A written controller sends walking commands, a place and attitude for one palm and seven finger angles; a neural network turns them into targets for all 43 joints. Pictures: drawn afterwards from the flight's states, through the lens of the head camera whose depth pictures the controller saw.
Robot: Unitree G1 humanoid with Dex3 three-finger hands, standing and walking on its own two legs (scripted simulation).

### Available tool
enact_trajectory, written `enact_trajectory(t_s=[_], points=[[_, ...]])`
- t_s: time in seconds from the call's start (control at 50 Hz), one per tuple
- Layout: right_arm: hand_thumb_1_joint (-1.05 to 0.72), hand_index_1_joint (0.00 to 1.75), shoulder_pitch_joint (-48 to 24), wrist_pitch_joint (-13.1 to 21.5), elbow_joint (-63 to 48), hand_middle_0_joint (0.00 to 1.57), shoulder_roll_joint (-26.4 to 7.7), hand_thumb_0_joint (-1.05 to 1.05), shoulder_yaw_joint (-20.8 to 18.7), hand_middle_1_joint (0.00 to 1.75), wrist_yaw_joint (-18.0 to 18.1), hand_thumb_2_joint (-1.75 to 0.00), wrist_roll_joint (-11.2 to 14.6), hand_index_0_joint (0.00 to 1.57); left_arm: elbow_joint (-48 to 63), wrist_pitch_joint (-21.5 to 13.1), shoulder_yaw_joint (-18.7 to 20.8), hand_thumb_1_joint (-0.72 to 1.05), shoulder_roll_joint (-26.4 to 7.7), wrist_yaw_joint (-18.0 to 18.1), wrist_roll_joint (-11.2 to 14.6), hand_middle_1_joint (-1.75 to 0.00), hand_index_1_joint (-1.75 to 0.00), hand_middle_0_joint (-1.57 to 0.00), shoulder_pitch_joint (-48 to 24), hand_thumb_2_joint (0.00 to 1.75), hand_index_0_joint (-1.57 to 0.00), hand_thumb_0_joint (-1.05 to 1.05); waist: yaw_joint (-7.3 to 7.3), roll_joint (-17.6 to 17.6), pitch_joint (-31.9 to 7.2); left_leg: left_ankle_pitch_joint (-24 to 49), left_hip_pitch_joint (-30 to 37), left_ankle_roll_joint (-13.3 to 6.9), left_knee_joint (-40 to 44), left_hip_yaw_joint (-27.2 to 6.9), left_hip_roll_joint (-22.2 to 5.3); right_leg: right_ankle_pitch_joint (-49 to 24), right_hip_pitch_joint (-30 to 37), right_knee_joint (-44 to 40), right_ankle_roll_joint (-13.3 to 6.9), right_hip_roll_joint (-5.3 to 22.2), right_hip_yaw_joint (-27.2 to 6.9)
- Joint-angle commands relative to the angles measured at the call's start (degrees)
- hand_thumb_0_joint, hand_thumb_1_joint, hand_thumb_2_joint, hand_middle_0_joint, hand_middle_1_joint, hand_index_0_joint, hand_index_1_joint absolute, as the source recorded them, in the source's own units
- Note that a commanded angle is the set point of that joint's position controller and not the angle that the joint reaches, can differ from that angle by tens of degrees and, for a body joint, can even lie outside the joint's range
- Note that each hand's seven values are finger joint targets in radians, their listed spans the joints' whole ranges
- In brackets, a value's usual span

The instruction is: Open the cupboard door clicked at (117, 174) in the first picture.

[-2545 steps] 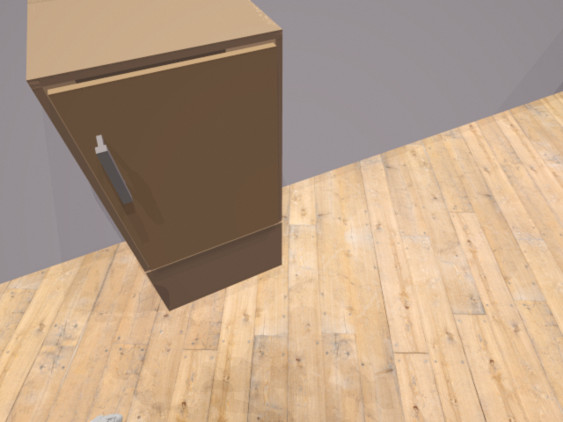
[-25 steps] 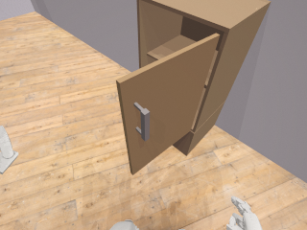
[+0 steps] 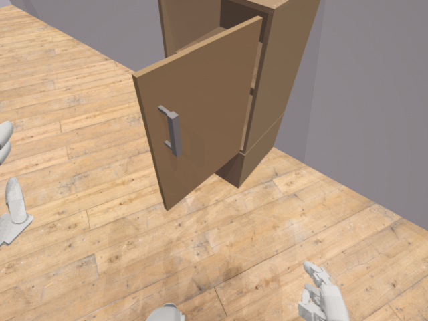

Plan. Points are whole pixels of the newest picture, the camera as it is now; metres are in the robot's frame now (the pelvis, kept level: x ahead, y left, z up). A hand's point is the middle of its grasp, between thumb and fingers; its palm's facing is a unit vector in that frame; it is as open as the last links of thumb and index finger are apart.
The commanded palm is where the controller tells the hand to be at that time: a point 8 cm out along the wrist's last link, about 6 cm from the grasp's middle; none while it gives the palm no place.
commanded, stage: stop stepping back and stand still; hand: left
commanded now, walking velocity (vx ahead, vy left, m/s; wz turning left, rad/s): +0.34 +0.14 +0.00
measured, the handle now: (170, 132) +0.55 +0.15 -0.01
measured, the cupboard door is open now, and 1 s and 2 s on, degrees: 83 83 83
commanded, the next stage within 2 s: let the arm hang, fingers relaxed in 0.48 s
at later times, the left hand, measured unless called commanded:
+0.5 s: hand (29, 244) +0.18 +0.23 +0.18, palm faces +0.40 -0.76 -0.52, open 7.4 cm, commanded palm +0.12 +0.27 +0.18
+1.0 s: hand out of the picture -0.07 +0.17 -0.17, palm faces +0.10 -0.97 -0.20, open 7.0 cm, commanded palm none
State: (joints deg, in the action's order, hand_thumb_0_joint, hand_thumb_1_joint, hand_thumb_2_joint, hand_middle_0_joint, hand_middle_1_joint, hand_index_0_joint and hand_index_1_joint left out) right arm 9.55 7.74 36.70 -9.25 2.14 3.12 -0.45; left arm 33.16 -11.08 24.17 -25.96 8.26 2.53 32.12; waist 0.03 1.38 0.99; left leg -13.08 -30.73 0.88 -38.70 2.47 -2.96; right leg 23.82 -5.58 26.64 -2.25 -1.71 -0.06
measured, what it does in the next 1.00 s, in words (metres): steps on the spot: left foot, then left foot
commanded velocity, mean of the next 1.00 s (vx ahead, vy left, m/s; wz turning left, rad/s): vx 0.06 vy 0.05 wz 0.00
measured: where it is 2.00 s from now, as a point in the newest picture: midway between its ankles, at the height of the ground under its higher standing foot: outside the picture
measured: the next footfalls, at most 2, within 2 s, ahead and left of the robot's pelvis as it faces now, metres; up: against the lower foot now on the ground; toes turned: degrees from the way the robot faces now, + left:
left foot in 0.08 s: +0.08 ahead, +0.11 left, +0.00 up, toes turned +3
left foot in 0.56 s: +0.01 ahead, +0.12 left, +0.00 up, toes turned +4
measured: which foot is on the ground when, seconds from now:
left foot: up 0.00-0.06, down 0.08-0.26, up 0.28-0.54, down 0.56-1.00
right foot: down 0.00-1.00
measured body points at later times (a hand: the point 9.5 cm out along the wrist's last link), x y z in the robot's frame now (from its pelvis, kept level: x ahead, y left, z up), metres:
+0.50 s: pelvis -0.03 -0.03 +0.01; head -0.02 -0.04 +0.46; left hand +0.15 +0.26 +0.21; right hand +0.08 -0.29 -0.09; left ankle +0.00 +0.12 -0.70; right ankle -0.07 -0.09 -0.73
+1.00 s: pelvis -0.06 -0.02 +0.01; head -0.04 +0.00 +0.45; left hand -0.08 +0.22 -0.15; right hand -0.01 -0.25 -0.14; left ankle -0.03 +0.12 -0.73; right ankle -0.04 -0.10 -0.73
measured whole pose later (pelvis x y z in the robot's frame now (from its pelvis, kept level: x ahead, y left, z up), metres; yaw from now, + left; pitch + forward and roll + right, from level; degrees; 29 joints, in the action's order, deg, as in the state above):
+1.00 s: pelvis -0.06 -0.02 +0.01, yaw +4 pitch -2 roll -1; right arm 13.9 -2.3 57.3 -10.2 0.2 0.5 -1.3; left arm -55.3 2.0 0.9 -11.7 1.0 -1.0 18.6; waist -0.8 1.3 4.7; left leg -11.8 -15.6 1.2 -29.3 -1.5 -1.4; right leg 13.6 -12.6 28.0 -2.9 -2.8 2.6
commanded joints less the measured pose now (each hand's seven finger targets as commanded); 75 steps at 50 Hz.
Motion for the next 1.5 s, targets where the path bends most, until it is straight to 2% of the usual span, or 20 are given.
enact_trajectory(t_s=[0.0, 0.06, 0.1, 0.18, 0.22, 0.24, 0.3, 0.4, 0.54, 0.56, 0.6, 0.66, 0.7, 0.74, 0.76, 0.78, 0.88, 0.94, 1.12, 1.48], points=[[-0.90, 0.30, -3.7, 2.0, -9.5, 0.20, -7.5, 0.00, -3.0, 0.30, 1.2, -0.90, 0.9, 0.20, 8.2, -3.1, 11.4, 0.90, -10.8, 2.2, 0.7, -0.30, -0.30, -0.20, 1.7, 0.90, -0.20, 0.00, 0.28, 6.8, -8.7, -0.6, 6.2, -1.6, 2.5, 1.7, 2.3, -51.7, 3.4, -0.3, -3.6, 14.0, -6.9], [-0.90, 0.30, -1.1, 2.3, -7.5, 0.20, -10.2, 0.00, -3.5, 0.30, 1.9, -0.90, 0.7, 0.20, 4.8, -3.4, 8.9, 0.90, -9.5, 2.0, 0.9, -0.30, -0.30, -0.20, -0.7, 0.90, -0.20, 0.00, 1.95, -5.8, -11.0, 20.8, 26.3, -5.0, 11.3, -0.6, 0.2, -41.6, -7.8, 10.0, 2.7, 7.0, -1.2], [-0.90, 0.30, 0.8, 2.6, -7.5, 0.20, -11.6, 0.00, -4.3, 0.30, 1.7, -0.90, 1.3, 0.20, 1.4, -3.3, 7.0, 0.90, -8.7, 1.7, 0.8, -0.30, -0.30, -0.20, -2.7, 0.90, -0.20, 0.00, 1.57, -10.2, -9.2, 24.9, 30.5, -10.1, 12.9, -12.8, -9.0, -8.0, -19.1, 16.8, 5.3, 2.5, 0.3], [-0.90, 0.30, -1.9, 2.7, -7.6, 0.20, -11.6, 0.00, -4.6, 0.30, 1.8, -0.90, 0.4, 0.20, 3.6, -3.3, 7.7, 0.90, -10.3, 1.8, -0.5, -0.30, -0.30, -0.20, -5.1, 0.90, -0.20, 0.00, 0.30, -10.0, -1.5, -7.1, 6.8, -8.6, 21.7, -11.4, -8.9, 3.4, -5.2, 8.8, 2.5, 2.4, 2.3], [-0.90, 0.30, -2.7, 1.7, -9.1, 0.20, -10.4, 0.00, -4.8, 0.30, 1.8, -0.90, 0.6, 0.20, 2.5, -3.7, 7.9, 0.90, -10.1, 1.6, -1.2, -0.30, -0.30, -0.20, -1.4, 0.90, -0.20, 0.00, -0.07, 0.1, 0.8, -17.1, -1.1, -3.7, 7.7, -2.6, 0.0, 7.5, -3.7, -7.0, -1.6, 8.1, -9.3], [-0.90, 0.30, -3.3, 1.2, -9.6, 0.20, -9.8, 0.00, -5.1, 0.30, 1.3, -0.90, 0.4, 0.20, 4.3, -3.7, 7.9, 0.90, -10.9, 1.5, -1.1, -0.30, -0.30, -0.20, -1.4, 0.90, -0.20, 0.00, -0.44, 10.2, 1.5, -14.2, -2.9, -1.6, -10.0, 0.1, 4.1, 20.8, -9.7, -18.3, -6.4, 19.4, -27.4], [-0.90, 0.30, -1.1, 2.5, -7.2, 0.20, -10.4, 0.00, -5.4, 0.30, 0.5, -0.90, 0.2, 0.20, 6.1, -6.2, 10.1, 0.90, -11.9, 1.2, -0.4, -0.30, -0.30, -0.20, -3.1, 0.90, -0.20, 0.00, 1.27, 5.3, 2.3, -5.3, -6.2, -0.3, -26.4, -4.8, 1.6, 0.1, -10.4, -17.4, -6.4, 20.5, -23.6], [-0.90, 0.30, -0.3, 3.3, -7.0, 0.20, -8.3, 0.00, -4.6, 0.30, 2.0, -0.90, 0.3, 0.20, -1.2, -7.7, 7.3, 0.90, -8.7, 1.6, -1.8, -0.30, -0.30, -0.20, -5.6, 0.90, -0.20, 0.00, 0.66, 1.7, -1.8, -1.9, 4.2, -1.5, -4.0, 1.4, 0.9, -32.3, -3.1, -7.2, -4.3, 15.2, -8.3], [-0.90, 0.30, -0.5, 3.4, -9.0, 0.20, -10.7, 0.00, -5.6, 0.30, 1.1, -0.90, 0.6, 0.20, 4.7, -6.5, 6.9, 0.90, -8.0, 1.7, -0.5, -0.30, -0.30, -0.20, -1.6, 0.90, -0.20, 0.00, -0.63, -0.8, -10.4, 22.1, 25.1, -5.1, 14.3, -2.8, -3.5, -34.5, -3.3, 3.4, 4.4, 7.7, -3.6], [-0.90, 0.30, -1.5, 4.3, 2.5, 0.20, -22.2, 0.00, -7.4, 0.30, -3.4, -0.90, 0.2, 0.20, -39.4, 3.4, -18.1, 0.90, 1.6, -6.2, -5.7, -0.30, -0.30, -0.20, -5.6, 0.90, -0.20, 0.00, 3.30, -5.4, -6.2, 40.7, 21.8, -6.7, 6.0, -8.3, -7.3, -36.8, -12.8, 15.7, 3.0, 9.0, 2.4], [-0.90, 0.30, 2.9, -2.2, 0.6, 0.20, -16.8, 0.00, -6.6, 0.30, -3.0, -0.90, 0.1, 0.20, -38.0, 11.1, -19.0, 0.90, 8.5, -6.9, -4.2, -0.30, -0.30, -0.20, -6.8, 0.90, -0.20, 0.00, 1.85, -9.0, -7.4, 58.6, 26.8, -11.3, 10.6, -13.9, -13.3, 5.6, -19.4, 21.4, 2.5, 3.1, 1.3], [-0.90, 0.30, 1.9, -4.6, 1.5, 0.20, -15.1, 0.00, -4.6, 0.30, -2.8, -0.90, -1.7, 0.20, -46.7, 11.3, -19.6, 0.90, 6.8, -7.0, -3.8, -0.30, -0.30, -0.20, -11.8, 0.90, -0.20, 0.00, 0.71, -1.0, -8.3, 44.1, 20.7, -13.4, 12.8, -16.4, -12.8, 8.8, -15.1, 21.1, 2.5, 2.7, -2.1], [-0.90, 0.30, -2.1, -5.6, 2.0, 0.20, -14.5, 0.00, -4.2, 0.30, -2.7, -0.90, -0.9, 0.20, -54.4, 10.8, -19.7, 0.90, 4.6, -7.2, -4.5, -0.30, -0.30, -0.20, -10.7, 0.90, -0.20, 0.00, -2.78, 7.7, -9.6, 21.8, 15.2, -7.5, 8.6, -9.1, -6.5, -9.2, -3.4, 3.6, 2.2, 3.8, -1.4], [-0.90, 0.30, -1.8, -7.3, 3.5, 0.20, -9.5, 0.00, -4.0, 0.30, -3.1, -0.90, -0.3, 0.20, -61.3, 10.5, -19.5, 0.90, -0.1, -7.4, -4.7, -0.30, -0.30, -0.20, -14.7, 0.90, -0.20, 0.00, -0.92, 15.7, -2.9, -10.6, 9.9, -1.2, 2.3, -3.3, 3.8, -11.2, -9.9, -11.5, -1.7, 16.8, -19.8], [-0.90, 0.30, 0.5, -8.2, 5.5, 0.20, -10.2, 0.00, -4.2, 0.30, -3.6, -0.90, -0.8, 0.20, -64.2, 10.7, -20.2, 0.90, -0.8, -7.7, -4.6, -0.30, -0.30, -0.20, -17.3, 0.90, -0.20, 0.00, 0.86, 10.2, -0.8, -13.6, 12.5, -1.1, 0.5, -2.6, 3.6, -3.4, -14.9, -12.0, -4.9, 18.0, -19.3], [-0.90, 0.30, 1.1, -9.1, 7.4, 0.20, -10.5, 0.00, -4.3, 0.30, -3.6, -0.90, -0.8, 0.20, -66.1, 11.1, -20.7, 0.90, 0.2, -7.4, -4.4, -0.30, -0.30, -0.20, -20.1, 0.90, -0.20, 0.00, 1.54, 6.9, 1.5, -12.1, 15.7, -1.2, -1.5, -2.1, 3.6, 8.9, -21.4, -14.7, -5.1, 16.1, -17.6], [-0.90, 0.30, 2.7, -8.0, 14.1, 0.20, -8.7, 0.00, -3.4, 0.30, -2.5, -0.90, -0.9, 0.20, -79.1, 10.0, -21.7, 0.90, 6.8, -6.9, -3.4, -0.30, -0.30, -0.20, -16.7, 0.90, -0.20, 0.00, 0.94, -6.7, -0.4, 10.1, 21.2, -2.6, 12.9, -7.8, -1.8, -16.4, -12.5, -4.6, -1.1, 6.6, -7.9], [-0.90, 0.30, 1.9, -8.3, 17.1, 0.20, -7.6, 0.00, -3.3, 0.30, -2.2, -0.90, -1.0, 0.20, -84.8, 10.6, -21.9, 0.90, 7.2, -6.7, -3.2, -0.30, -0.30, -0.20, -15.3, 0.90, -0.20, 0.00, -0.17, -11.8, -0.8, -1.9, 16.1, -2.7, 17.1, -8.0, -1.6, -7.9, -7.0, -7.3, -1.0, 6.0, -6.9], [-0.90, 0.30, 6.2, -7.8, 23.3, 0.20, -9.6, 0.00, -4.3, 0.30, -1.5, -0.90, -0.8, 0.20, -94.0, 10.3, -21.8, 0.90, 6.3, -7.0, -3.2, -0.30, -0.30, -0.20, -16.2, 0.90, -0.20, 0.00, 0.29, -0.9, 2.0, -5.7, 16.8, -3.2, 21.3, -8.8, -2.5, -4.6, -7.6, -9.9, -1.2, 6.0, -5.3], [-0.90, 0.30, 4.7, -7.2, 25.4, 0.20, -10.7, 0.00, -4.7, 0.30, -1.8, -0.90, -1.0, 0.20, -95.6, 10.0, -21.3, 0.90, 4.6, -6.9, -3.5, -0.30, -0.30, -0.20, -19.6, 0.90, -0.20, 0.00, -0.02, -2.1, 2.3, -3.6, 17.1, -3.2, 22.9, -8.9, -2.5, -7.6, -7.3, -8.7, -0.8, 6.4, -5.4]])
